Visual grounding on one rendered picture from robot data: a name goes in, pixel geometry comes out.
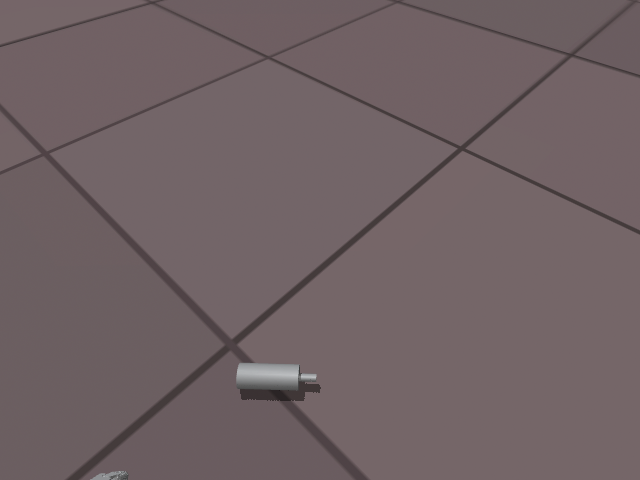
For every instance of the bottle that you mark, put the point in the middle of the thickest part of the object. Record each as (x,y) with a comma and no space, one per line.
(268,376)

